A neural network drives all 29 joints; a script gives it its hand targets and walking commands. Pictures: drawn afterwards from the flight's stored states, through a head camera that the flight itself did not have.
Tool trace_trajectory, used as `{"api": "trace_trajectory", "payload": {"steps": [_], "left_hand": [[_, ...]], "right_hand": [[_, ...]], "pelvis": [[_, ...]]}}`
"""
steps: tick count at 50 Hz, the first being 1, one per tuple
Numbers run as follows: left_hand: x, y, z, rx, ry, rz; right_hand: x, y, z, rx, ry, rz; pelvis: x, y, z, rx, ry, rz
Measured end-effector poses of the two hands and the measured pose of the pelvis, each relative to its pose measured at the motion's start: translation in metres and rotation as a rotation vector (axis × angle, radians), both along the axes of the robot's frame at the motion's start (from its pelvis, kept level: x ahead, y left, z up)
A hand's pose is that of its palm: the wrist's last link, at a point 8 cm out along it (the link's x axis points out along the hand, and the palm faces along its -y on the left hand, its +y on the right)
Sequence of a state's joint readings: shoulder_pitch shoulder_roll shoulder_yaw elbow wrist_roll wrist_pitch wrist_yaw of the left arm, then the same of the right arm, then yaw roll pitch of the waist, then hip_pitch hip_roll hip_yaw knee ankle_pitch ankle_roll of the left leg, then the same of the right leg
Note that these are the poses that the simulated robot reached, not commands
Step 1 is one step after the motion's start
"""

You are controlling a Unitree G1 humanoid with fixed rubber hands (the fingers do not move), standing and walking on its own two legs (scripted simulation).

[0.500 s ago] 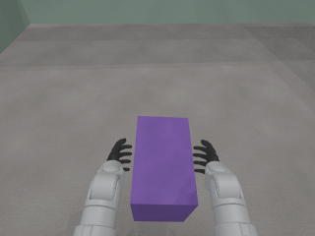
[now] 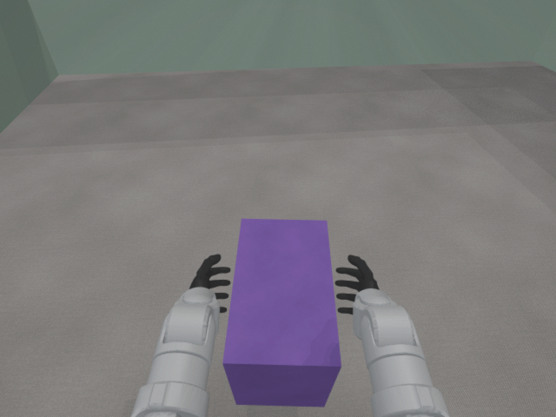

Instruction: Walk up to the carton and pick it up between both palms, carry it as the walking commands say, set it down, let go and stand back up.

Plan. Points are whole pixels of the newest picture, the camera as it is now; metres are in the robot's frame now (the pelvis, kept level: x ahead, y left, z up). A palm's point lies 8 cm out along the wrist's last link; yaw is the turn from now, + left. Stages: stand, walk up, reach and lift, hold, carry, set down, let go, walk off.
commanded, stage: hold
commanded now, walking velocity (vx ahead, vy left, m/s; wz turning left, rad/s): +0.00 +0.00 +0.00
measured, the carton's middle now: (282, 311) +0.35 +0.01 -0.08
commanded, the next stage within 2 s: set down in 0.60 s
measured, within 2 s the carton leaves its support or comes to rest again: neither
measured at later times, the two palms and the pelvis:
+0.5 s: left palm (181, 293) +0.30 +0.17 +0.04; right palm (345, 290) +0.32 -0.09 +0.04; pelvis +0.04 +0.02 +0.01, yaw -1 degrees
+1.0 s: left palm (212, 310) +0.29 +0.12 +0.01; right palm (370, 299) +0.31 -0.13 +0.02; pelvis +0.00 -0.02 +0.00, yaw +0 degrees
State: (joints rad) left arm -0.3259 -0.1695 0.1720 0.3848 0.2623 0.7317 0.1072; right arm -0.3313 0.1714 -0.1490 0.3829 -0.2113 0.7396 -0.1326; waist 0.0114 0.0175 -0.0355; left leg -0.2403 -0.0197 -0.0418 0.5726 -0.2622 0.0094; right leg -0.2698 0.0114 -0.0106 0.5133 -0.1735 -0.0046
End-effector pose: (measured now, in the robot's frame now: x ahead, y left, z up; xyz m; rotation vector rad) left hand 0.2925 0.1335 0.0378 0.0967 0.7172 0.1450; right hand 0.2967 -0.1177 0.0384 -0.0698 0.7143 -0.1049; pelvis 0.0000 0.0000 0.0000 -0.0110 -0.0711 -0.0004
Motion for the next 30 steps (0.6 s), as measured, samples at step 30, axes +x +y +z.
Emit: {"api": "trace_trajectory", "payload": {"steps": [30], "left_hand": [[0.004,0.028,0.002,0.062,0.037,0.029]], "right_hand": [[0.011,0.029,-0.002,0.009,0.03,0.075]], "pelvis": [[0.028,0.025,0.012,-0.014,-0.062,-0.01]]}}
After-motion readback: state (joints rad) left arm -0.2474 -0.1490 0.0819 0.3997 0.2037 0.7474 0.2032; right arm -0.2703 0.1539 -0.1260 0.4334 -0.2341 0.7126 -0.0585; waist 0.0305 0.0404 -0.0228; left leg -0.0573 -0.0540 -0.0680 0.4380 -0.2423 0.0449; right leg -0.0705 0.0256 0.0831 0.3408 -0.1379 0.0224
